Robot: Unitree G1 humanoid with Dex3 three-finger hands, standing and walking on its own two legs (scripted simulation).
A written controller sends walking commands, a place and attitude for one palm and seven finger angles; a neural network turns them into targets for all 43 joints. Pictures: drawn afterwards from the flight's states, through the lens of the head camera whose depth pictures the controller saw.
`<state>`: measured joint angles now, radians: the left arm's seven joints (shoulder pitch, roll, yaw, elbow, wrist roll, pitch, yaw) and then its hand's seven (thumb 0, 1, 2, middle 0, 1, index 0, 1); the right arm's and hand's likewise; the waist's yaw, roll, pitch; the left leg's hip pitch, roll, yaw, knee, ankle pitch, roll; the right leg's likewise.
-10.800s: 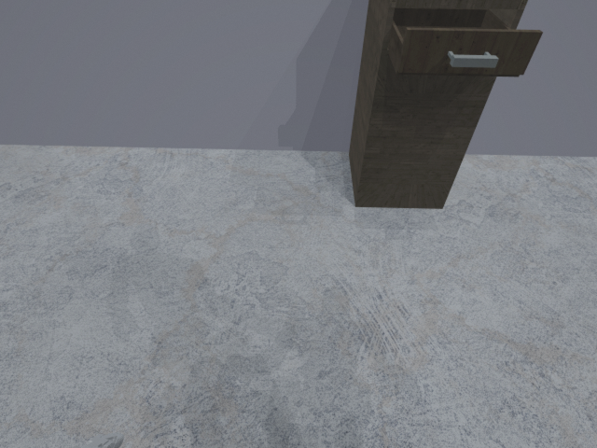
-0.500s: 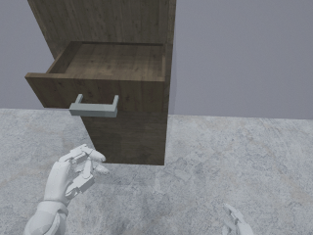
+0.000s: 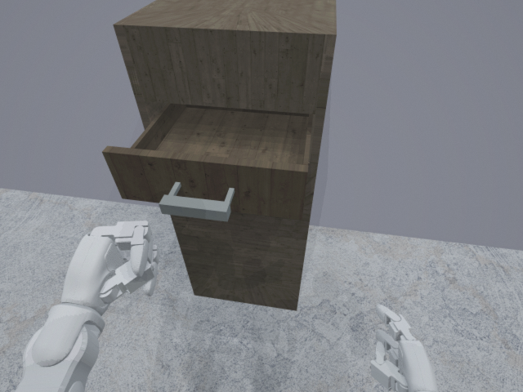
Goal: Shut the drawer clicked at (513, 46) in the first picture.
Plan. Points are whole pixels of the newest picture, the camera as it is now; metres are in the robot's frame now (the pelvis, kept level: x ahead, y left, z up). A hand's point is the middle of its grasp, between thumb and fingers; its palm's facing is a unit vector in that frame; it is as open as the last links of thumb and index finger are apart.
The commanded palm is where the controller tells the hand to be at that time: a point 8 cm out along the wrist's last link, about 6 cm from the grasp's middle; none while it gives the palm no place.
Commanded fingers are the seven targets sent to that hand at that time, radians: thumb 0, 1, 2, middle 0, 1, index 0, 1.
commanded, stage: raise the hand and make a fist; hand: left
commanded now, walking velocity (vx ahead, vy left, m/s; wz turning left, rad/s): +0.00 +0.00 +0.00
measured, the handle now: (199, 199) +0.43 +0.17 +0.07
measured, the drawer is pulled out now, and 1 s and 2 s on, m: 0.20 0.20 0.20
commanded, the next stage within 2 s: bring the fist close to the handle in 0.54 s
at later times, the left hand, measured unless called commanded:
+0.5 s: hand (147, 262) +0.22 +0.17 +0.16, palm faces +0.00 -1.00 -0.10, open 3.3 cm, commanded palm +0.20 +0.21 +0.17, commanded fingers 0.00 0.90 0.90 -1.40 -1.60 -1.40 -1.60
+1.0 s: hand (163, 255) +0.25 +0.16 +0.13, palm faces -0.02 -1.00 -0.06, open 3.3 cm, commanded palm +0.23 +0.22 +0.13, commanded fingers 0.00 0.90 0.90 -1.40 -1.60 -1.40 -1.60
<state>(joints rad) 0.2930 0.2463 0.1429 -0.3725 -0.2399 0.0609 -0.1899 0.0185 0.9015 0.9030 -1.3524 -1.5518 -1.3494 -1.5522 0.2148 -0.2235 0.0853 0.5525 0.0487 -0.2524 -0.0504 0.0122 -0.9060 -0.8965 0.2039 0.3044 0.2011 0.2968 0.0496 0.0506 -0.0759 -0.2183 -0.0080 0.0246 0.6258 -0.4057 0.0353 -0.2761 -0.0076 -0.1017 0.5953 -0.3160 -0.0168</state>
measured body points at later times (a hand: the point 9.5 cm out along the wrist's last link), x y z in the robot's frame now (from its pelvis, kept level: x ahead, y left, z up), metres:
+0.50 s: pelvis -0.02 -0.02 +0.01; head -0.05 -0.03 +0.46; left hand +0.22 +0.22 +0.17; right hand +0.17 -0.24 -0.05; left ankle -0.04 +0.09 -0.73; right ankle +0.00 -0.11 -0.73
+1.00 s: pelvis -0.02 -0.02 +0.01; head -0.04 -0.04 +0.46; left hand +0.25 +0.22 +0.14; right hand +0.16 -0.25 -0.06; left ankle -0.04 +0.09 -0.73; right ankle +0.00 -0.11 -0.73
